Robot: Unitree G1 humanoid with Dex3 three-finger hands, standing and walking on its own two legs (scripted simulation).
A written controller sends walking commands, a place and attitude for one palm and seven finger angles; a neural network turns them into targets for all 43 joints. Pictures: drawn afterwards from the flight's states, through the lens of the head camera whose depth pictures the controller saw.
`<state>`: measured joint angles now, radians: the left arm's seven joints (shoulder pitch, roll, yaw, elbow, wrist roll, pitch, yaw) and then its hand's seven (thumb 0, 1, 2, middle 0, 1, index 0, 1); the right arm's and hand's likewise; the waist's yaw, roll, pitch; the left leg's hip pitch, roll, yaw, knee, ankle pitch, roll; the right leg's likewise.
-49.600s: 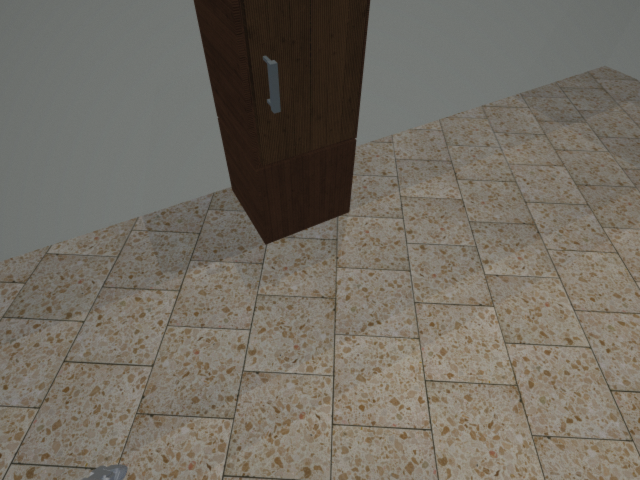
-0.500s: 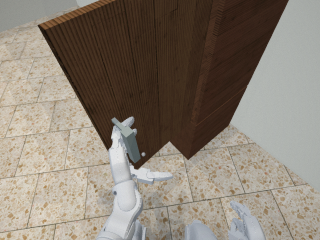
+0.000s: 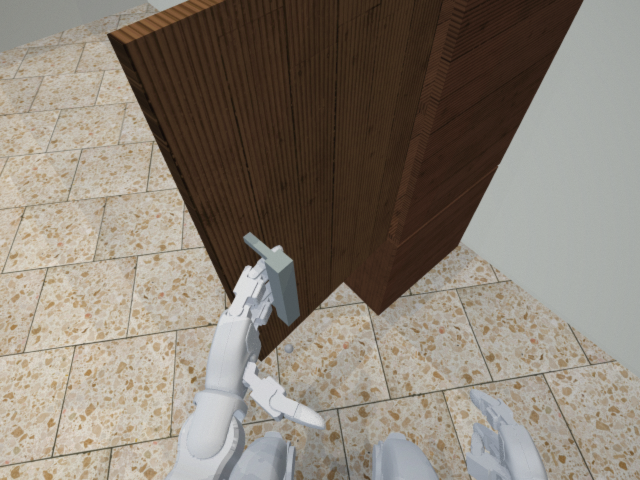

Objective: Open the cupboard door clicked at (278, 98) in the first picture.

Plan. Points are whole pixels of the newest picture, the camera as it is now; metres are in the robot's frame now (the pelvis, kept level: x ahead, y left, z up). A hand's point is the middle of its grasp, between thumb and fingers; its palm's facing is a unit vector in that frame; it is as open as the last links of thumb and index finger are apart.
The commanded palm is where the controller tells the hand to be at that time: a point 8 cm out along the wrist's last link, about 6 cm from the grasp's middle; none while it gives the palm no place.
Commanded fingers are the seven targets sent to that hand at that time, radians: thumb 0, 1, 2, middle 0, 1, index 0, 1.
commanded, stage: slide the hand sideways off the handle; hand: left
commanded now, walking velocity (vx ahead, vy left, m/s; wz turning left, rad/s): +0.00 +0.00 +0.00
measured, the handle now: (272, 281) +0.35 +0.08 +0.04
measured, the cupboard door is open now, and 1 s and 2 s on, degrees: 96 96 96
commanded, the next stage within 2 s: draw the hand back to the body in 0.76 s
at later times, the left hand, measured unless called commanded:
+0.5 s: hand (242, 382) +0.23 +0.10 +0.04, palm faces -0.09 -1.00 -0.01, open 16.3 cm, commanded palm +0.20 +0.16 +0.04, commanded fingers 0.00 -0.50 0.30 -0.15 -0.30 -0.15 -0.30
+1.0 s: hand (203, 399) +0.20 +0.13 +0.06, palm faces -0.09 -1.00 -0.05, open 16.3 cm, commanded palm +0.18 +0.20 +0.07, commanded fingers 0.00 -0.50 0.30 -0.15 -0.30 -0.15 -0.30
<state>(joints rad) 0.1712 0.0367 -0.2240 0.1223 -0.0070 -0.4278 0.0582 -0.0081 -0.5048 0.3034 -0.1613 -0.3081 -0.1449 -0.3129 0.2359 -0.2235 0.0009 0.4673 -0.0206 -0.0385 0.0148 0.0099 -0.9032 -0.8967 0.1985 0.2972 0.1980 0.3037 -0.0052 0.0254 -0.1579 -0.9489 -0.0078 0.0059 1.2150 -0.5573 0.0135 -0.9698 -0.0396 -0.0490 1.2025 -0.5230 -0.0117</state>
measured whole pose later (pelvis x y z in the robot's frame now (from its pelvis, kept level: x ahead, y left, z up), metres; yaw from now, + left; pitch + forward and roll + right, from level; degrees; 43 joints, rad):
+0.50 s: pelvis +0.01 +0.00 -0.01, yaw +0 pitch +18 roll -1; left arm 0.46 0.13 -0.13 -0.15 -0.09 -0.40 -0.08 -0.01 -0.50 0.30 -0.16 -0.30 -0.17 -0.31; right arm 0.23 -0.21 0.01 0.40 -0.01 -0.06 -0.02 0.01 -0.90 -0.90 0.20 0.30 0.20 0.30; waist 0.01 0.03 -0.17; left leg -1.00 0.00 -0.02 1.29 -0.61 0.00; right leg -1.00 -0.03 -0.07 1.26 -0.57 -0.02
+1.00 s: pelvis +0.00 -0.01 -0.02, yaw +0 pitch +17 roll -2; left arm 0.52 0.20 0.01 -0.25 -0.20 -0.35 -0.20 -0.01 -0.50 0.30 -0.16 -0.30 -0.15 -0.30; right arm 0.23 -0.21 0.00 0.41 0.02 -0.07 -0.06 0.01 -0.90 -0.90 0.20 0.30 0.20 0.30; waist 0.02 0.04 -0.17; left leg -1.00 0.02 -0.04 1.32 -0.61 -0.01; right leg -1.00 -0.02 -0.09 1.28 -0.57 -0.03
